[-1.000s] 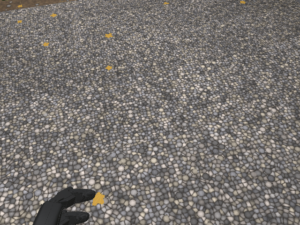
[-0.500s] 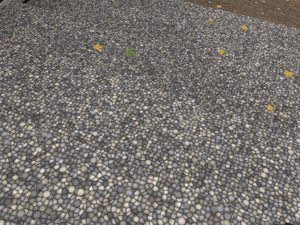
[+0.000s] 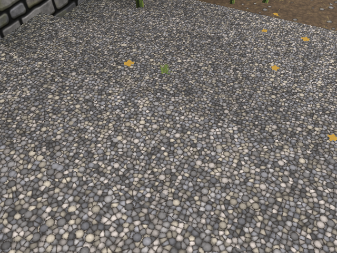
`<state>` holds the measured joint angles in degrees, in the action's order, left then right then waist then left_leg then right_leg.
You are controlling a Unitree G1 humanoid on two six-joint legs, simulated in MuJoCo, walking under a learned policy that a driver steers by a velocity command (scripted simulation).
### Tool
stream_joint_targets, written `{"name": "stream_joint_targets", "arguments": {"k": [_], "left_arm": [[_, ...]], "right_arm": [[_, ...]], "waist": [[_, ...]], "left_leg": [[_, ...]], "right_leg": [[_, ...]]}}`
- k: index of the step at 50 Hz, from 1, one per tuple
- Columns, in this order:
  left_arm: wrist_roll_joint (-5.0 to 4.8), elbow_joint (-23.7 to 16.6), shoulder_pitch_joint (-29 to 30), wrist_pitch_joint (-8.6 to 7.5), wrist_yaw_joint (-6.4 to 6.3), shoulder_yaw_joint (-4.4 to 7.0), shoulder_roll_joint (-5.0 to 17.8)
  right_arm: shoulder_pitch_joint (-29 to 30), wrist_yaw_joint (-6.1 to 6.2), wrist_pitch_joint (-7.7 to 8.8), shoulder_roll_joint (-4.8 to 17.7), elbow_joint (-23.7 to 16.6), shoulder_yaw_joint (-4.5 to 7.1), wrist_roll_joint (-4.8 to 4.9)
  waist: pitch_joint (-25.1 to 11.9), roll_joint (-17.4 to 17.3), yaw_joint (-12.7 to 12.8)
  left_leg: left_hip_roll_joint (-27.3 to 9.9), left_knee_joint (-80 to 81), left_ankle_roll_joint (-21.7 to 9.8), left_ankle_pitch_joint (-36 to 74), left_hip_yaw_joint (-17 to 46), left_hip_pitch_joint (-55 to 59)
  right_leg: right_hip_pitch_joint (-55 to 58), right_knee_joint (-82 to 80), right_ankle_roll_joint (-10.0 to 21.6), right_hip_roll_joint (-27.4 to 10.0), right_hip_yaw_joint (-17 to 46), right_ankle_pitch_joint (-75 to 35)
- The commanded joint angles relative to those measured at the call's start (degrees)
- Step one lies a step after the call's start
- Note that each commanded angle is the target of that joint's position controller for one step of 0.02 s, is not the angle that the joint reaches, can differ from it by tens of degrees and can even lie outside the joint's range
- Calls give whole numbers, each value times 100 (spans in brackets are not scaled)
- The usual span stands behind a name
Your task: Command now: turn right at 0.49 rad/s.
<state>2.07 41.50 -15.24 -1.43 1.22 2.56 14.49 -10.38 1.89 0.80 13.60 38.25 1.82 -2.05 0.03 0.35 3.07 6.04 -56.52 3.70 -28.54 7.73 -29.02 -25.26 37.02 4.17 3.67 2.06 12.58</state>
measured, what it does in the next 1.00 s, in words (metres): steps on the spot, turning right: left foot, then right foot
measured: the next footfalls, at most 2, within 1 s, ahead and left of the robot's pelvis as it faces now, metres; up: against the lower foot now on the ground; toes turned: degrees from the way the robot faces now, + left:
left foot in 0.42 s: +0.12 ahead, +0.12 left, +0.00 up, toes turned -27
right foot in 0.88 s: +0.05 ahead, -0.14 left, +0.00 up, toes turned -43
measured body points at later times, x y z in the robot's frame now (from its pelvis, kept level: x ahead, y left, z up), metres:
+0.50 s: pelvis +0.07 +0.03 +0.03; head +0.08 +0.03 +0.48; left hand +0.31 +0.22 -0.07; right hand +0.07 -0.28 -0.06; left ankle +0.08 +0.13 -0.72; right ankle +0.05 -0.08 -0.68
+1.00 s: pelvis +0.09 -0.01 +0.02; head +0.13 -0.03 +0.46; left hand +0.39 +0.07 -0.08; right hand -0.02 -0.28 -0.10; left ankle +0.11 +0.13 -0.70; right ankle +0.03 -0.11 -0.72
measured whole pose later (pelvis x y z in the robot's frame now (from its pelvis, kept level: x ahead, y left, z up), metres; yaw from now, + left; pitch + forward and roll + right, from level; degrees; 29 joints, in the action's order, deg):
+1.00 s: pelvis +0.09 -0.01 +0.02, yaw -38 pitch +3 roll +0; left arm 0.7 40.6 -5.3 -2.5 2.9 1.5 15.5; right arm -17.3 -3.0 2.6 16.1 40.9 4.6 -3.0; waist 2.0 0.2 -2.1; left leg -3.6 -39.5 2.5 -31.6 -5.5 -14.0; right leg -17.1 28.2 1.0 -2.0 -4.5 13.8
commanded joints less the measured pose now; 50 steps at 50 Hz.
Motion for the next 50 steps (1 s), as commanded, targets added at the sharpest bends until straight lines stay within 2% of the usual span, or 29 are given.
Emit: {"name": "stream_joint_targets", "arguments": {"k": [1, 2, 4, 6, 8, 13, 16, 18, 20, 21, 22, 23, 24, 25, 26, 27, 29, 32, 35, 38, 42, 43, 44, 45, 46, 47, 48, 49, 50], "left_arm": [[-42, -601, 550, -246, -65, 292, 769], [-68, -592, 582, -256, -47, 274, 716], [8, -547, 538, -329, -45, 268, 702], [-25, -554, 431, -455, -63, 354, 895], [-77, -533, 111, -527, -84, 433, 1016], [-124, -618, -360, -392, -20, 482, 968], [-62, -726, -176, -297, 34, 468, 977], [-1, -809, 254, -243, 85, 443, 981], [70, -765, 338, -178, 189, 286, 733], [80, -734, 20, -139, 239, 191, 469], [111, -952, -158, -153, 260, 171, 318], [200, -724, -329, -200, 237, 352, 1010], [220, -476, -420, -198, 172, 450, 1236], [249, -336, -521, -180, 114, 436, 1178], [286, -264, -494, -169, 97, 377, 962], [299, -291, -388, -172, 173, 264, 737], [106, -317, -30, -118, 470, 89, 437], [0, -425, 599, 31, 741, 7, 402], [73, -441, 766, 122, 725, -43, 434], [118, -359, 572, 91, 610, -3, 641], [-19, -284, 712, 12, 388, 39, 697], [-103, -199, 676, -21, 364, 31, 647], [-252, -73, 551, -59, 397, -33, 480], [-357, -132, 406, -55, 371, -16, 631], [-453, -217, 254, -67, 320, -103, 795], [-321, -166, -85, -26, 256, -87, 699], [-121, -83, -257, -72, 115, 292, 1495], [-51, -77, -323, -180, -5, 557, 1979], [-30, -180, -291, -269, -113, 608, 1835]], "right_arm": [[13, 203, 166, 463, -513, 136, -158], [-95, 162, 173, 398, -512, 120, -183], [-438, 29, 110, 260, -478, 77, -159], [-423, -114, 11, 303, -549, 88, -70], [-139, -136, -35, 338, -656, 115, -32], [302, -9, 131, 433, -635, 167, 26], [131, -74, 263, 585, -526, 265, 75], [-209, -161, 319, 563, -449, 291, 138], [-622, -289, 362, 729, -398, 373, 179], [-943, -288, 373, 1019, -389, 458, 170], [-814, -221, 462, 1600, -587, 604, 39], [-311, -155, 493, 1495, -675, 614, -153], [152, -120, 536, 1153, -856, 535, 37], [761, -110, 565, 829, -1040, 409, 170], [866, -72, 590, 656, -1104, 330, 238], [792, -31, 603, 770, -1156, 362, 214], [565, 23, 572, 1141, -1125, 492, 76], [-356, 119, 528, 1410, -825, 586, -52], [-801, 86, 522, 1467, -588, 661, -139], [-327, -25, 513, 1539, -627, 720, -199], [-58, -176, 443, 1511, -469, 732, -142], [210, -276, 400, 1332, -420, 642, -74], [531, -453, 330, 982, -366, 465, -1], [-28, -593, 245, 809, -265, 427, -42], [-1272, -715, 200, 116, -101, 202, -48], [-1455, -687, 235, 259, 56, 236, 22], [-653, -573, 239, 737, -239, 375, -10], [-273, -454, 303, 982, -408, 450, -110], [-358, -357, 368, 1110, -355, 472, -196]], "waist": [[-240, 386, -292], [-299, 269, -458], [-348, 282, -624], [-356, 440, -520], [-361, 552, -302], [-485, 663, 97], [-595, 642, -56], [-621, 574, -361], [-675, 537, -571], [-890, 21, -547], [-1056, -1132, -279], [-471, -457, -143], [-435, -364, -38], [-347, -648, 118], [-323, -727, 88], [-310, -591, 10], [-222, -262, -307], [-109, -471, -823], [-53, -550, -873], [-82, -701, -550], [-169, -694, -300], [-268, -538, -82], [-486, -278, 244], [-1021, -342, 119], [-1951, 470, -368], [-1856, 372, -142], [-1032, 518, 125], [-830, 806, 248], [-761, 1030, 359]], "left_leg": [[-262, -1215, 153, 437, 218, -1743], [-317, -1347, 46, 691, -28, -1320], [-381, -1018, -4, 1029, -385, -585], [-437, -207, 127, 1033, -549, -131], [-450, 559, 225, 921, -378, -223], [-369, 2006, 38, 592, -179, -439], [-235, 2512, -149, 825, -254, 380], [-188, 3284, -364, 1388, -323, 1303], [-617, 3906, -897, 2454, -146, 2739], [-1448, 4098, -1656, 3138, 559, 3584], [-3071, 4300, -3225, 4574, 2365, 4237], [-3360, 4557, -3103, 4435, 2080, 3628], [-2830, 4599, -2530, 3918, 1311, 3131], [-2408, 4605, -2111, 3587, 589, 2699], [-2155, 4504, -1925, 3696, 145, 2472], [-2025, 4385, -1883, 4187, -197, 2213], [-1778, 4351, -1886, 4551, -821, 2305], [-2024, 4342, -1972, 4930, -1085, 3315], [-2409, 4310, -2141, 5602, -1058, 3716], [-2422, 4340, -2148, 5862, -1195, 3320], [-2233, 4017, -1728, 5651, -1171, 3218], [-2017, 3648, -1446, 5462, -1260, 2984], [-1704, 3228, -1080, 5372, -1449, 2264], [-1373, 3108, -762, 4906, -1575, 1643], [-1243, 2754, -209, 1953, -1496, 791], [-1227, 2437, -18, 30, -1114, 425], [-1057, 1818, -39, -166, -1177, 20], [-861, 938, -59, -814, -1308, -282], [-845, -51, -31, -1657, -1173, -449]], "right_leg": [[1206, -2372, 829, -1456, 3421, 1801], [745, -2343, 814, -1212, 3070, 1431], [197, -2378, 775, -793, 2527, 991], [242, -2528, 666, -655, 2536, 1227], [893, -2534, 670, -784, 2952, 1503], [2098, -2295, 993, -1043, 3764, 1150], [1648, -2292, 1003, -955, 3943, 680], [1064, -2186, 931, -740, 3896, 392], [185, -2015, 656, -324, 3763, 461], [-343, -1429, 267, 50, 3312, 936], [-1500, 97, -550, 992, 1808, 1809], [-1807, 1188, -765, 390, 1369, 1868], [-1387, 1789, -820, 229, 1075, 1553], [-1276, 2311, -901, 167, 731, 1244], [-1186, 2819, -945, 92, 479, 993], [-1053, 3376, -943, 2, 169, 847], [-1151, 3173, -955, -257, -174, 381], [-1593, 1886, -1040, -777, -296, 62], [-1537, 1093, -948, -1000, -502, 196], [-781, 715, -688, -807, -656, 208], [29, -179, -493, -512, -468, -64], [578, -906, -404, -453, -421, -680], [1799, -1884, -265, -416, -379, -2228], [3085, -1532, 4, -640, -290, -3605], [4751, -753, 1016, -2030, 948, -5879], [4691, -504, 1272, -2615, 1460, -5664], [3893, -681, 1261, -2459, 1116, -5108], [3448, -1064, 1396, -2472, 908, -4421], [3103, -1528, 1671, -2732, 920, -3897]]}}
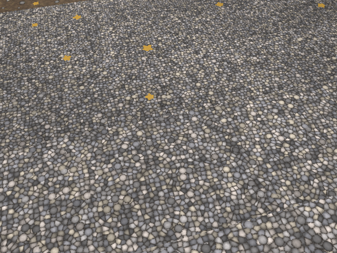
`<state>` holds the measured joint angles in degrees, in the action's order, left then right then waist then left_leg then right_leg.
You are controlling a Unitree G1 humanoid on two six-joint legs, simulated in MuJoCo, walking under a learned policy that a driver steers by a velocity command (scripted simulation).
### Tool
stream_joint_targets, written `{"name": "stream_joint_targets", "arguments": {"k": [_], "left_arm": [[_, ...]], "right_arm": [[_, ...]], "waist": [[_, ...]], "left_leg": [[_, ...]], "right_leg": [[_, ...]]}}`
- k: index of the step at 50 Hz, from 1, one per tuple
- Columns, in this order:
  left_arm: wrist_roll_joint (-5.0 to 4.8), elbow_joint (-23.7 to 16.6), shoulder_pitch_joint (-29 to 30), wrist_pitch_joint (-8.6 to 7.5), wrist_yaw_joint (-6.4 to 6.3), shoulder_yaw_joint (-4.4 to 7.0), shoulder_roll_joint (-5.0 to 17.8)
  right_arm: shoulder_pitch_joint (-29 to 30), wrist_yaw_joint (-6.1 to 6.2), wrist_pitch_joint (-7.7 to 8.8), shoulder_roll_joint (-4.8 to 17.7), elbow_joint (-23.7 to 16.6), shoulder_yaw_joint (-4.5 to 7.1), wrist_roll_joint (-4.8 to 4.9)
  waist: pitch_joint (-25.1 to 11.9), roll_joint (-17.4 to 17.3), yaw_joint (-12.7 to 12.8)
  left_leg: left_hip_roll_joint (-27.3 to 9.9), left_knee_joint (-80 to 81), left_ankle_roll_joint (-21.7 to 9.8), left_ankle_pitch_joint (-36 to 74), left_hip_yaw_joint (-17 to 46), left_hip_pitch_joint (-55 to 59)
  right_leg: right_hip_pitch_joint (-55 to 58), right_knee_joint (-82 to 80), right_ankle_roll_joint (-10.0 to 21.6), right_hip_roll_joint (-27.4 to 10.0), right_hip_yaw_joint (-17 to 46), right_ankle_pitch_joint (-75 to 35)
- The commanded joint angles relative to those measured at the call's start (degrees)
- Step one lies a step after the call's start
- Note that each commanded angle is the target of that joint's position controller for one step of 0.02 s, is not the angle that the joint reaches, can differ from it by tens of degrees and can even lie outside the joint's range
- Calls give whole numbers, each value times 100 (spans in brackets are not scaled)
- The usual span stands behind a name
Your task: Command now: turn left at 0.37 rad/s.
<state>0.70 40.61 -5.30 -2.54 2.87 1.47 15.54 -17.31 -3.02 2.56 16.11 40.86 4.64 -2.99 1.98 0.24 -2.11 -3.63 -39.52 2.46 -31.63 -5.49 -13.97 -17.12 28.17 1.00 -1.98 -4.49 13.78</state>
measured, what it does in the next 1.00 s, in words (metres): steps to the left, turning left: left foot, then right foot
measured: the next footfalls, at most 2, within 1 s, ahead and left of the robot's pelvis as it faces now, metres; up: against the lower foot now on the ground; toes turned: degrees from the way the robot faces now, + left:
left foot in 0.36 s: +0.09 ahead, +0.18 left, +0.00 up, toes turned +23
right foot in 0.76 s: +0.38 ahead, +0.21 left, +0.00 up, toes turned +40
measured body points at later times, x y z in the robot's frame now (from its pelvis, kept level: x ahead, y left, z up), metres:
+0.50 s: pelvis +0.09 +0.14 -0.02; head +0.10 +0.18 +0.43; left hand +0.15 +0.43 -0.14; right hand +0.23 -0.12 -0.12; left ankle +0.05 +0.17 -0.74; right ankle +0.13 -0.04 -0.65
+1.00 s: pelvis +0.33 +0.34 -0.04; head +0.34 +0.37 +0.41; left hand +0.13 +0.48 -0.19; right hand +0.65 +0.31 -0.10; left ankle +0.33 +0.50 -0.72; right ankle +0.35 +0.18 -0.74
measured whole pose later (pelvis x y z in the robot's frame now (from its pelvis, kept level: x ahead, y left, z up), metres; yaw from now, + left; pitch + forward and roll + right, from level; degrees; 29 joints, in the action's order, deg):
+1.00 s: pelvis +0.33 +0.34 -0.04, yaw +34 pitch +2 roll -5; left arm 0.2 54.8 -29.8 -5.4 2.0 0.0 13.1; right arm -2.0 -1.2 2.7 13.1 34.7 -1.3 -3.1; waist 0.7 -1.8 5.8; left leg -3.1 -58.4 2.6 -5.3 8.2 -39.6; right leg -16.6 45.8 1.9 7.3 3.4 30.0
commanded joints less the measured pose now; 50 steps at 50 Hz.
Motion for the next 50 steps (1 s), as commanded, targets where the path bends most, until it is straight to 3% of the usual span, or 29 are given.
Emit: {"name": "stream_joint_targets", "arguments": {"k": [1, 4, 6, 9, 13, 14, 17, 18, 19, 20, 21, 23, 25, 29, 31, 34, 35, 36, 37, 38, 39, 40, 41, 42, 44, 45, 47, 48, 50], "left_arm": [[116, -161, -1032, -234, -361, 653, 1357], [56, -334, -115, -300, -445, 419, 661], [116, -315, -184, -290, -544, 348, 611], [352, -173, -623, -299, -567, 337, 763], [414, -20, -767, -241, -530, 241, 800], [-73, 239, -841, 41, -275, 572, 1503], [-22, 72, -509, 284, -203, 473, 967], [87, -39, -181, 310, -197, 397, 683], [109, -540, 487, 258, -150, 177, 18], [219, -996, 1028, 153, -151, 152, 182], [212, -1011, 1065, 32, -157, 159, 393], [215, -526, 292, -73, -205, 197, 606], [245, -315, 30, 45, -189, 221, 691], [149, -468, 949, 207, -166, 182, 713], [172, -484, 988, 182, -112, 94, 412], [180, -311, 524, 31, -107, 101, 480], [300, -486, -188, -302, 4, -120, -177], [467, -30, -1204, -368, -30, 41, 345], [450, 546, -3012, -403, -128, 262, 882], [353, 1381, -5642, -427, -194, 355, 939], [376, 1810, -6042, -482, -107, 48, 338], [214, 1074, -4114, -679, 228, 70, 1048], [191, 636, -2509, -789, 313, 154, 1150], [171, 358, -1525, -697, 235, -24, 423], [276, -110, 371, -584, 143, -401, -398], [171, -145, 381, -623, 86, -387, -152], [53, 188, -86, -768, -93, -56, 781], [-145, 909, -1347, -542, -159, 359, 1567], [-206, 712, -1331, -267, -310, 277, 1011]], "right_arm": [[41, 218, 225, 764, -437, 118, -123], [-606, 185, 178, 488, -32, 50, -40], [-483, -57, 132, 345, 91, -4, 28], [212, -306, 138, 79, -96, -175, 42], [210, -281, 260, 85, -45, -230, -45], [802, -166, -208, 631, -342, 60, 332], [-282, -59, -474, 598, 55, 86, 330], [-1499, 41, -481, 816, 551, 209, 309], [-1792, 136, -519, 1313, 643, 252, 349], [-1448, 168, -502, 1567, 251, 245, 380], [-1170, 239, -457, 1522, 207, 230, 276], [-901, 297, -363, 1120, 231, 138, 186], [-643, 317, -216, 894, 194, 62, 260], [-919, 305, -14, 1012, 392, 114, 404], [-912, 288, 25, 1127, 484, 166, 382], [-853, 324, -40, 1077, 458, 184, 298], [-973, -123, 415, 189, 426, -204, -809], [-284, -309, 531, 796, 92, -2, -815], [871, -416, 654, 1380, -358, 195, -616], [1948, -484, 753, 1303, -687, 205, -390], [1106, -593, 758, 150, -464, -97, -147], [-500, -492, 607, -591, -419, -295, -88], [-445, -402, 479, 113, -501, -221, -87], [-121, -248, 317, 793, -389, -121, -149], [-211, 169, 50, 571, -303, -351, -377], [-134, 232, 74, 395, -582, -462, -474], [305, 73, 43, -115, -1076, -700, -364], [-360, 184, -148, -71, -104, -436, 213], [-92, 340, -137, 466, -153, -319, 181]], "waist": [[-660, 942, 681], [-2, 956, -37], [258, 791, 86], [190, 632, 477], [331, 668, 445], [-164, 1422, 423], [-62, 730, -213], [-98, -509, -871], [402, -2498, -1003], [185, -2135, -1037], [344, -1474, -812], [106, -572, -288], [98, -596, -13], [443, -224, -102], [324, -396, -41], [-195, -459, 47], [-447, -422, 606], [-186, -668, 1062], [-180, 159, 1937], [-405, 1527, 3170], [-863, 1568, 2464], [-700, 230, 582], [62, 264, 247], [-308, -453, 310], [-409, -587, -525], [-354, -291, -675], [-297, -417, -800], [-582, -282, -521], [-330, 65, -227]], "left_leg": [[-56, -2263, 28, -1163, 456, -1569], [-166, -2167, -200, 295, 433, -714], [-67, -1430, -356, 1114, 287, -936], [-126, -584, -541, 1414, 400, -1551], [-94, -251, -687, 1452, 440, -1672], [-33, -261, -765, 1210, -179, -1378], [356, -144, -981, 1194, -662, 157], [428, 272, -1166, 527, -73, 1045], [-553, 1739, -1597, -1188, 2673, 1339], [-1238, 3189, -1985, -1791, 5011, 1542], [-1575, 3310, -2049, -1438, 5104, 1592], [-1138, 2568, -1870, -394, 4023, 1229], [-692, 2760, -1814, -31, 3486, 720], [-159, 3089, -1772, 1742, 2856, 631], [81, 2740, -1602, 3774, 2428, 413], [105, 1650, -1227, 6838, 2211, 583], [887, 1224, -698, 5341, 1503, -581], [595, 888, -909, 6348, 1788, -2149], [618, -697, -709, 6758, 1878, -2703], [1183, -4178, -233, 4963, 2012, -3140], [1790, -6361, -121, -713, 1856, -3676], [1820, -6559, -104, -565, 2697, -4745], [1150, -6960, 241, -185, 2721, -5515], [772, -6615, 135, 518, 2523, -5213], [-176, -4294, 318, 1374, 2290, -3466], [-255, -3645, 443, 1118, 1901, -2293], [-159, -1930, 551, 1284, 611, 591], [560, -2551, 84, 3692, -52, 1315], [171, -874, -330, 3997, 1068, 369]], "right_leg": [[1453, -1132, 1946, -2257, 1338, -3174], [116, -2396, 1131, -1962, 838, 758], [533, -2502, 655, -1827, 539, 1434], [1580, -2257, 659, -2007, 209, 1274], [1844, -2295, 790, -2391, 78, 1785], [1691, -1634, 233, -1711, -746, 1877], [304, -310, -23, -1525, -1154, 2300], [-530, 1881, -175, -1103, -1510, 1243], [-2814, 4369, -353, -298, -1098, 2379], [-4030, 4952, -438, 125, 355, 2067], [-4339, 5049, -412, -160, 661, 1536], [-3604, 4507, -319, -454, 790, 762], [-2868, 3878, -365, -481, 796, 155], [-2451, 2121, -503, -32, 518, -765], [-1690, 1788, -434, 358, 269, -1271], [-1009, 2432, -85, 697, 166, -1769], [875, 1586, -29, 745, 458, -1740], [2539, 2693, -289, 1022, -312, -1527], [3272, 2901, -366, 1098, -264, -862], [3917, 1666, 216, 638, 171, -1023], [4303, 805, 1139, -603, 1925, -2625], [3932, 779, 2672, -1901, 4273, -5672], [2732, 442, 3216, -2448, 5269, -4215], [1624, 100, 3081, -2194, 5226, -2704], [-1079, -530, 2201, -1103, 4003, -1424], [-2297, -381, 1972, -440, 3456, -1090], [-4217, -370, 1300, 512, 1892, -692], [-3184, 64, 1187, -112, 1989, -3023], [-1706, 1534, 721, 212, 2009, -1874]]}}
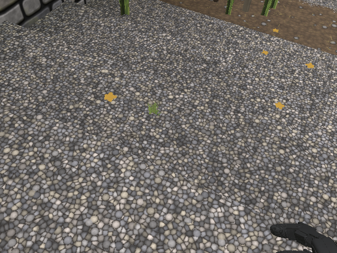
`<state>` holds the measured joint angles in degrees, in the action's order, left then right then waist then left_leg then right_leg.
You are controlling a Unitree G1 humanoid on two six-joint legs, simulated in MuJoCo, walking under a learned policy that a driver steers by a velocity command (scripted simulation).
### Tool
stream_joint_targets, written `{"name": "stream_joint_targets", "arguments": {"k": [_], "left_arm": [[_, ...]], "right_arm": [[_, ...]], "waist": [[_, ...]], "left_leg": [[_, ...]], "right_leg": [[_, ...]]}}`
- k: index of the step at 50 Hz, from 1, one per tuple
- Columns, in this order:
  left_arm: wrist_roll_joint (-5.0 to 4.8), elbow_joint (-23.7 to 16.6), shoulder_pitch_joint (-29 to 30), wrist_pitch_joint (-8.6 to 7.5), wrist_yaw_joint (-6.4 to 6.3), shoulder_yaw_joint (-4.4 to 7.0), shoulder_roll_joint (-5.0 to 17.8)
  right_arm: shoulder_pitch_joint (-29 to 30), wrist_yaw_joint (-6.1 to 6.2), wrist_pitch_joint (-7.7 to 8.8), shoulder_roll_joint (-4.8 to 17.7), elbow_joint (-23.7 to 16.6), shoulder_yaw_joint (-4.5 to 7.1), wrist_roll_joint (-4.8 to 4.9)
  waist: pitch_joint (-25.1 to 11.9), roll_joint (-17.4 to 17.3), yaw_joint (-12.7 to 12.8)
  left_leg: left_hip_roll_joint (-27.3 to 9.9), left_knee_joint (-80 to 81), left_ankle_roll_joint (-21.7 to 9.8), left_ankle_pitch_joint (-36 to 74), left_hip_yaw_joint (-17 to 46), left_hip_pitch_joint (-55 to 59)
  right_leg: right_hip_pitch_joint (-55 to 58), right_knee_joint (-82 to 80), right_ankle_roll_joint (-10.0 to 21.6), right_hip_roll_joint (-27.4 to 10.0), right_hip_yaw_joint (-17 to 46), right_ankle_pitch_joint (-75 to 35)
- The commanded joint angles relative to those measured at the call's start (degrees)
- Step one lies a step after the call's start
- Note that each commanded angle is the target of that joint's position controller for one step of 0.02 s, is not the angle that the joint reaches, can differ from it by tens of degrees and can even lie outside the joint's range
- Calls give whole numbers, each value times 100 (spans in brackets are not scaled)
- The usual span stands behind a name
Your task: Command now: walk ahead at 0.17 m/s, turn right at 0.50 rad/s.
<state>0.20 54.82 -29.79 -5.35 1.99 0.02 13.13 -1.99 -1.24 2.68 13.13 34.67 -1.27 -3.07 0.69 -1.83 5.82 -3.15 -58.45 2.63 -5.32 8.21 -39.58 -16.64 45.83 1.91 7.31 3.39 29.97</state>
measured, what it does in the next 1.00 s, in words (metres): goes down, turning right: left foot, then right foot 0.17 m lower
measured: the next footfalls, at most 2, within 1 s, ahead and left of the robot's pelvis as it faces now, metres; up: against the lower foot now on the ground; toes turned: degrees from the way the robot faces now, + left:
left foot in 0.02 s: +0.13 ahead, +0.15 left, +0.00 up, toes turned -3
right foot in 0.36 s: +0.31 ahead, -0.10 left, -0.18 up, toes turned -20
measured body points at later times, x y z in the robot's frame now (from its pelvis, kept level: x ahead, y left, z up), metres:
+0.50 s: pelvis +0.26 -0.02 -0.14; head +0.28 -0.02 +0.31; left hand +0.42 +0.21 -0.27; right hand +0.29 -0.30 -0.24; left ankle +0.28 +0.16 -0.72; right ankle +0.27 -0.09 -0.87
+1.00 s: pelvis +0.36 +0.02 -0.13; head +0.38 +0.00 +0.32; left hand +0.68 +0.03 -0.22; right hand +0.21 -0.27 -0.21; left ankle +0.46 +0.07 -0.87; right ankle +0.29 -0.07 -0.83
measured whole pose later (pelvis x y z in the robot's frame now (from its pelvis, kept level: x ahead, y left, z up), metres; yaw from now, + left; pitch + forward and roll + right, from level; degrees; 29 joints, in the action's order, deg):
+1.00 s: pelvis +0.36 +0.02 -0.13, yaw -55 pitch +1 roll +0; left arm -0.2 35.9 -8.7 4.0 4.7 3.0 17.7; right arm -10.3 0.4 0.5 18.6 36.9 3.6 -0.3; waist 2.4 1.3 -2.1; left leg -4.6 -24.4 -0.5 -11.4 -12.7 -13.2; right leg -26.5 48.3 -2.2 -1.9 -3.0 19.2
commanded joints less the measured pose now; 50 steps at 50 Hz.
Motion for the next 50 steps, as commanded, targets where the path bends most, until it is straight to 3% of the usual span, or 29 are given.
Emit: {"name": "stream_joint_targets", "arguments": {"k": [1, 2, 3, 4, 5, 7, 10, 12, 14, 16, 17, 18, 19, 20, 21, 23, 24, 25, 27, 31, 34, 35, 36, 37, 40, 45, 46, 47, 50], "left_arm": [[512, -1364, 1821, -450, -2, 63, 637], [489, -1278, 1334, -428, 17, 39, 79], [659, -1480, 994, -360, 91, -87, -118], [685, -1457, 1592, -327, -66, 13, 160], [697, -1551, 1495, -212, -302, 59, 45], [1113, -1412, 1560, -47, -308, 102, 154], [881, -935, 1022, 30, 229, 126, 97], [660, -979, 1136, 91, 359, 271, 469], [704, -1124, 1733, 213, 362, 262, 650], [725, -982, 1435, 284, 248, 221, 609], [725, -768, 793, 220, 149, 363, 886], [533, -286, -932, 115, 34, 636, 1256], [485, -189, -1549, 30, -137, 714, 1581], [143, -890, -560, -29, -129, 604, 1809], [305, -1252, 184, -44, -61, 647, 1698], [296, -1475, 949, -45, 146, 584, 1419], [231, -1698, 1394, -108, 184, 389, 826], [241, -1812, 1671, -138, 267, 352, 929], [260, -1846, 1890, -128, 390, 488, 1528], [190, -2179, 1779, -68, 512, 611, 1517], [192, -2204, 1492, -6, 486, 491, 1064], [124, -2316, 1468, -13, 447, 377, 706], [318, -2541, 1205, -42, 338, 215, 193], [383, -2406, 1524, 28, 235, 412, 907], [389, -1919, 1136, 193, 0, 482, 977], [249, -2019, 1758, 287, 607, 232, 535], [-118, -2366, 2524, 780, 364, 385, 716], [-112, -2395, 2381, 928, 283, 344, 706], [-135, -2352, 2153, 1053, 198, 399, 769]], "right_arm": [[-2092, 50, -16, 857, 279, 172, -448], [-3341, 55, 72, 1063, 378, 290, -491], [-2630, 32, 83, 1459, -131, 419, -196], [-2449, 222, 211, 838, -65, 277, -13], [-1900, 273, 275, 537, -81, 115, 48], [-1185, 594, 452, -407, -323, -149, 194], [-621, 746, 641, 539, -550, 158, -208], [-1021, 715, 732, 496, -431, 139, -142], [-1861, 735, 675, 283, -16, 69, 123], [-2413, 606, 588, 425, 491, 83, 38], [-2259, 505, 567, 515, 495, 93, -25], [-1376, 373, 543, 741, 268, 124, -69], [-743, 172, 551, 569, -152, 94, -111], [-1501, 66, 594, -180, -402, -97, -33], [-1268, 6, 684, 620, -383, 49, 171], [-1418, 151, 625, 941, -674, 200, 189], [-1288, 279, 477, 1391, -431, 294, 113], [-1461, 339, 386, 1427, -262, 322, -44], [-1764, 243, 112, 798, -15, 130, -19], [-1454, 175, 46, 928, 272, 195, 98], [-1177, 281, 287, 1263, 104, 414, 196], [-1559, 347, 394, 1585, 75, 511, 232], [-1519, 329, 457, 1928, -12, 634, 224], [-1507, 396, 465, 1661, 46, 609, 130], [-211, 401, 435, 972, -340, 434, 358], [-425, 601, 427, 1530, -465, 734, 102], [-1021, 337, -49, 1278, 123, 669, 215], [-1317, 193, -246, 1252, 128, 680, 337], [-1154, 7, -387, 1366, 63, 733, 298]], "waist": [[274, 210, -1276], [-1164, -987, -1557], [-1527, -1119, -1401], [-476, 202, -1458], [-480, -458, -966], [-58, -741, -678], [223, 89, -287], [572, 64, -191], [1007, 103, -573], [985, 246, -649], [732, 590, -380], [131, 1495, 606], [-672, 2236, 796], [-2464, 1836, 46], [-1706, 940, 242], [-1367, 711, -327], [-615, -298, -397], [-263, -64, -783], [-443, 381, -1244], [-369, 250, -883], [-486, 93, -908], [-863, -410, -962], [-1416, -1833, -686], [-921, -632, -884], [-611, -629, -406], [-226, -310, -889], [-81, -233, -866], [-324, -422, -938], [-581, -1072, -847]], "left_leg": [[9, 1889, 11, 565, 28, 3651], [-636, 2689, -893, 1798, 768, 5704], [-2418, 2727, -2083, -46, 3254, 6369], [-2290, 2556, -1720, -1156, 2764, 5195], [-2160, 2418, -1417, -1321, 2130, 4214], [-1265, 2525, -942, -2137, 565, 2338], [-329, 2144, -676, -3327, -1225, -529], [-608, 2113, -492, -3849, -1028, -438], [-1092, 1845, -350, -3999, -521, 1250], [-1088, 1156, -139, -3593, -460, 2161], [-692, 244, 77, -3222, -953, 2105], [237, -2361, 489, -3343, -1704, 1305], [754, -4116, 548, -3892, -1353, 4], [658, -3717, 757, -3068, 134, -1026], [580, -4282, 878, -3318, 285, -2213], [213, -4305, 808, -3369, 583, -2983], [-268, -1960, 775, -2258, 589, -1881], [-272, -957, 727, -2043, 252, -324], [-224, 219, 513, -1506, -373, 1655], [367, 2056, 242, -551, -407, 2550], [-49, 3181, -573, 720, -43, 3090], [-1033, 3534, -1616, 2225, 896, 3900], [-2542, 4151, -3255, 2670, 2788, 5084], [-2318, 4330, -2821, 1925, 2604, 4694], [-1376, 4576, -1753, 993, 498, 3595], [-952, 4899, -1409, 497, -1253, 3091], [-1186, 3931, -1046, 2039, -1344, 3361], [-1265, 3640, -991, 2766, -1503, 3571], [-1592, 3366, -829, 2018, -1689, 3313]], "right_leg": [[-2612, 1569, 328, -233, 739, -2001], [-3711, 3130, 216, 281, 250, -1289], [-5397, 3040, 123, 121, 228, -327], [-5433, 2667, 142, -644, 332, -1320], [-4806, 2626, 4, -911, 230, -1524], [-3346, 1078, -210, -1358, 82, -4007], [-38, -99, -152, -930, -779, -6586], [195, -324, -46, -965, -822, -6092], [-893, -1661, 159, -1403, -550, -5236], [-510, -2527, 326, -1498, -421, -5618], [383, -2692, 474, -1238, -764, -5824], [2291, -3017, 1053, -989, -920, -6396], [3801, -2503, 1320, -977, -345, -6140], [5645, -1177, 2341, -2304, 1691, -7918], [5472, -1006, 2587, -2707, 2321, -8632], [3813, -1173, 2659, -3119, 3356, -7090], [1531, -2121, 2338, -3028, 2792, -7124], [71, -2616, 2308, -2387, 2430, -6688], [-1251, -2738, 2098, -1653, 2155, -5990], [-739, -2557, 1604, -1312, 2495, -3427], [-378, -1844, 1066, -1064, 2873, -2693], [-814, -1055, 546, -572, 2341, -1813], [-2285, -60, -136, 379, 924, 384], [-2468, 863, -379, -102, 738, 572], [-1890, 1918, -610, -567, 225, -611], [-1204, 1068, -696, -1045, -670, -1206], [-1589, 721, -547, -949, -656, -1183], [-1390, 394, -473, -884, -718, -1042], [-665, -98, -261, -771, -1011, -1088]]}}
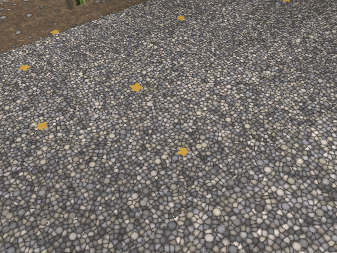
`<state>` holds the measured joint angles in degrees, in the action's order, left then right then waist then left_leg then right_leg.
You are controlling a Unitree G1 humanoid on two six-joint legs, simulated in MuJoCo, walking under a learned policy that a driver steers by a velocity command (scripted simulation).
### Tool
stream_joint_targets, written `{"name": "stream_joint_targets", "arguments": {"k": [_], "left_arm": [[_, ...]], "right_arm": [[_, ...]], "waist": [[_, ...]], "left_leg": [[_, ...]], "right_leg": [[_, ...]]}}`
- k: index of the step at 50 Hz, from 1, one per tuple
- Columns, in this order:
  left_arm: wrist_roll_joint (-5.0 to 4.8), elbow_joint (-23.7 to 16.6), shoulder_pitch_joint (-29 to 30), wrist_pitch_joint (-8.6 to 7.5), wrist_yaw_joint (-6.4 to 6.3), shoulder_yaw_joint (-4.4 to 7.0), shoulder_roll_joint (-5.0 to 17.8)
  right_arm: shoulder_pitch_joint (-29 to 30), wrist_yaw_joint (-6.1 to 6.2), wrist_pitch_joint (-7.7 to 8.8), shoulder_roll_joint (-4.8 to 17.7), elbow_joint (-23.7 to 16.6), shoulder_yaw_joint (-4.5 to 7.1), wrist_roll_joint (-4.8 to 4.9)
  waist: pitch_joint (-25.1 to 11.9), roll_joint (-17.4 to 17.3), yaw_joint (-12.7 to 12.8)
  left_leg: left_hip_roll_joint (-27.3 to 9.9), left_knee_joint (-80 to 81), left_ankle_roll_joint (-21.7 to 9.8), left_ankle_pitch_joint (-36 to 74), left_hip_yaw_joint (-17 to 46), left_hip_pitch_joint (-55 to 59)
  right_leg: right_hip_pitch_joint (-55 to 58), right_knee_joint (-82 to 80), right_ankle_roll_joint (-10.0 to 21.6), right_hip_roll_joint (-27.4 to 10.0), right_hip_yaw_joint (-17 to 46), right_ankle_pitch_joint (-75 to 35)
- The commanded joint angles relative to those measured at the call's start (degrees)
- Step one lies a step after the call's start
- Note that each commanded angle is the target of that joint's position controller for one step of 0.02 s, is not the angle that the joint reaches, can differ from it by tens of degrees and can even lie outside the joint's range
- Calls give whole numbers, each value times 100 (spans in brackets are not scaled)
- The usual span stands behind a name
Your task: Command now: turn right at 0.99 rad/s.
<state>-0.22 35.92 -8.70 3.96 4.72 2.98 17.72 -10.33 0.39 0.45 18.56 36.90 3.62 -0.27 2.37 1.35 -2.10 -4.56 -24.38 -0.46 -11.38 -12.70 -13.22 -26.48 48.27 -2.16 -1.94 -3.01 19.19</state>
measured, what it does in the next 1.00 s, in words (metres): walks ahead, turning left: right foot, then left foot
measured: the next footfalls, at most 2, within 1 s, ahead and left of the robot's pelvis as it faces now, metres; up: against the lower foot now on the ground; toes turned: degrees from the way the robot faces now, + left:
right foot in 0.10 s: +0.04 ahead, -0.11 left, +0.00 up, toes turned -17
left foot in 0.72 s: +0.36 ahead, +0.15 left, +0.00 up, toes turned +15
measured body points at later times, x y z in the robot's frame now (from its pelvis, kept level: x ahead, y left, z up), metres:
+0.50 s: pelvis +0.09 -0.01 +0.00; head +0.08 -0.01 +0.45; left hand +0.16 +0.26 -0.12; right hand +0.13 -0.31 -0.12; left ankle +0.20 +0.12 -0.66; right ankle +0.01 -0.10 -0.74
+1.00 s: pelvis +0.40 +0.12 -0.01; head +0.42 +0.14 +0.44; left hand +0.49 +0.43 -0.11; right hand +0.51 -0.14 -0.13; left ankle +0.32 +0.14 -0.74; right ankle +0.60 -0.03 -0.67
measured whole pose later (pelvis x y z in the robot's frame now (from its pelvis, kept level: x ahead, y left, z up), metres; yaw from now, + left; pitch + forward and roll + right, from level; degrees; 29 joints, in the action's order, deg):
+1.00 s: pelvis +0.40 +0.12 -0.01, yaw +25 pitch +0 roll -1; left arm 3.2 42.7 -3.3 -0.7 0.7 2.3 16.2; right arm -24.9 -1.0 2.0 15.8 46.6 3.6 -0.1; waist 2.3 1.1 -4.4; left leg 9.8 -27.7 -8.8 -19.6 8.2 -7.0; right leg -39.2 55.9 -3.0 -7.9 5.1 7.3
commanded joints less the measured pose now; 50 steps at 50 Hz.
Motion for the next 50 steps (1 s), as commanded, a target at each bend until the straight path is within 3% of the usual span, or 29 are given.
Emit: {"name": "stream_joint_targets", "arguments": {"k": [1, 3, 4, 5, 6, 7, 9, 10, 12, 15, 22, 26, 29, 31, 33, 34, 35, 36, 37, 38, 39, 40, 41, 43, 45, 47, 48, 49, 50], "left_arm": [[-101, -521, 118, 124, -93, 143, 368], [-75, -503, -27, 108, -142, 215, 391], [10, -388, -236, 46, -210, 248, 429], [95, -340, -468, -60, -319, 352, 878], [10, -394, -565, -94, -334, 518, 1592], [-52, -265, -1154, -102, -348, 514, 1347], [53, 3, -825, -64, -433, 196, 566], [46, 60, -619, -86, -473, 155, 524], [95, 143, -529, -226, -477, 135, 508], [136, 386, -795, -487, -520, 180, 636], [171, 650, -887, -711, -614, 165, 548], [200, 808, -941, -786, -650, 190, 579], [246, 1002, -1149, -836, -678, 251, 711], [281, 1101, -1121, -830, -679, 287, 764], [284, 1181, -1019, -794, -673, 333, 904], [274, 1204, -919, -745, -664, 368, 1012], [271, 1169, -778, -666, -630, 387, 1114], [202, 1091, -516, -608, -557, 382, 1201], [220, 952, -547, -613, -428, 155, 357], [206, 390, -183, -747, -395, 100, 97], [246, 145, 505, -838, -422, 110, 453], [224, 227, 267, -909, -456, 87, 482], [225, 418, -23, -891, -506, 80, 484], [363, 573, -138, -664, -555, 101, 483], [326, 557, 32, -458, -553, 121, 520], [318, 427, 489, -409, -482, 102, 426], [367, 364, 653, -419, -408, 3, 246], [344, 483, 548, -474, -340, 44, 292], [341, 377, 993, -573, -330, 126, 449]], "right_arm": [[-302, -156, -163, 854, -162, 255, -19], [-122, -105, -194, 922, -200, 285, -12], [-253, -86, -233, 879, -156, 285, 1], [-471, -112, -289, 676, -179, 244, -3], [-290, -82, -378, 262, -586, 76, -18], [2, -19, -448, 526, -497, 100, -149], [53, -129, -416, 465, -313, 106, -78], [-78, -203, -398, 548, -167, 149, -106], [-460, -309, -384, 672, 200, 207, -99], [-512, -382, -292, 425, 407, 193, -2], [-229, -469, -348, 256, 501, 197, -111], [203, -542, -313, 203, 329, 140, -111], [690, -687, -243, 260, 149, 120, -75], [778, -700, -204, 207, 123, 80, -39], [397, -606, -187, 241, 218, 99, 6], [-167, -503, -185, 313, 413, 141, 59], [-1039, -404, -161, 465, 655, 229, 117], [-2487, -307, -91, 695, 1101, 378, 112], [-2274, -204, -108, 1287, 1171, 504, 98], [-1606, -240, -85, 1619, 807, 505, 124], [-1621, -231, -78, 1604, 794, 516, 79], [-1620, -172, -59, 1534, 833, 521, 4], [-1468, -139, -20, 1360, 846, 499, -69], [-890, -151, 85, 879, 650, 324, -14], [-959, -171, 215, 727, 550, 244, 80], [-1114, -135, 239, 746, 537, 238, 108], [-1250, -109, 236, 787, 573, 268, 88], [-1441, -105, 255, 840, 579, 281, -68], [-2067, -36, 288, 814, 830, 312, -11]], "waist": [[-680, -1431, -38], [-607, -1285, 177], [-662, -877, 286], [-588, 520, 340], [-459, 1662, 347], [-1079, 954, 863], [-517, 818, 555], [-228, 1085, 427], [-9, 800, 273], [179, 473, 260], [432, 379, 173], [681, 275, 167], [869, 176, 302], [910, 182, 302], [635, 225, 16], [277, 309, -237], [-223, 270, -680], [-964, -35, -1390], [-663, -1647, -1019], [-969, -2126, -514], [-820, -1195, -649], [-544, -690, -406], [-337, -272, -111], [-133, -314, 200], [-132, -339, 205], [3, -167, 103], [-2, -290, 14], [-135, -342, -96], [-90, -199, -313]], "left_leg": [[-1546, -83, -461, 2147, 440, 568], [-1683, -467, -240, 1359, 382, 275], [-1541, -1021, 2, 947, 266, -114], [-982, -2430, 357, -335, -136, -999], [22, -3377, 629, -2661, 117, -2553], [-81, -4018, 548, -2613, 873, -2627], [-212, -3706, 323, -1556, 1137, -2615], [-190, -3548, 306, -1096, 1059, -2547], [-49, -3588, 236, -456, 1119, -2487], [273, -3512, 132, -16, 1739, -3045], [49, -3728, 192, 754, 1584, -3789], [-188, -3280, -64, 987, 1352, -3912], [-268, -2453, -451, 911, 1023, -3499], [-212, -2022, -674, 670, 673, -3023], [47, -2222, -959, -57, 431, -2242], [373, -2376, -1113, -598, 175, -1595], [787, -2499, -1267, -1122, 35, -570], [1101, -2085, -1438, -1216, 369, 1417], [135, -782, -1726, -2917, 2716, 1994], [-639, 644, -2261, -2934, 5908, 2575], [-862, 837, -2071, -1594, 5854, 2708], [-918, 677, -2020, -918, 5280, 2112], [-705, 646, -1864, -1087, 4748, 1368], [-216, 632, -1725, -783, 4079, 309], [5, 840, -1806, -199, 3814, 32], [154, 845, -1799, 573, 3607, -6], [199, 859, -1807, 825, 3468, -34], [133, 677, -1850, 1286, 3516, 292], [-53, 396, -1832, 1374, 3895, 1192]], "right_leg": [[467, -574, 202, 161, -380, 85], [1009, -1307, 341, 217, -394, 35], [1607, -1906, 454, 282, -116, -316], [2125, -2860, 689, -692, 1439, -1266], [2417, -2882, 1536, -2028, 3134, -3575], [2736, -2994, 1976, -2053, 2923, -2174], [2171, -3804, 1562, -1437, 2446, 1948], [2002, -4091, 1364, -1223, 2247, 2326], [1985, -4312, 1203, -1139, 1846, 2079], [2426, -4414, 958, -1325, 1268, 1909], [2477, -4448, 933, -1800, 210, 1786], [2647, -4428, 827, -1862, -447, 1339], [2782, -4571, 730, -1807, -938, 995], [2893, -4378, 688, -1631, -1379, 284], [2957, -3554, 691, -1613, -1725, -2018], [3013, -2709, 680, -1576, -1834, -3708], [2786, -1345, 702, -1593, -1864, -5308], [1731, 776, 597, -1487, -1800, -5436], [-188, 3136, 322, -573, -1621, -1231], [-2019, 4235, 35, 481, -229, 1147], [-2567, 4050, 74, 186, 489, 623], [-2240, 3317, 146, -121, 602, 300], [-1704, 2749, 189, -412, 642, 183], [-985, 2008, 98, -568, 737, -20], [-814, 1436, -43, -555, 720, -379], [-964, 756, -211, -485, 578, -786], [-958, 605, -216, -450, 383, -1097], [-1098, 944, -116, -428, 375, -1694], [-2032, 869, -14, -533, 825, -2160]]}}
